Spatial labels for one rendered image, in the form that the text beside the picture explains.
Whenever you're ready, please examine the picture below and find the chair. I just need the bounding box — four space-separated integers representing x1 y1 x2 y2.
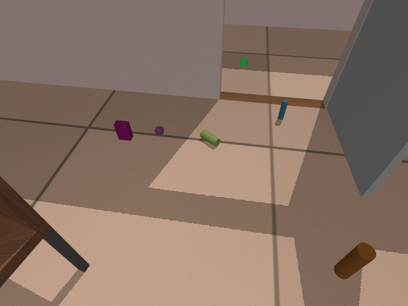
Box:
0 176 90 287

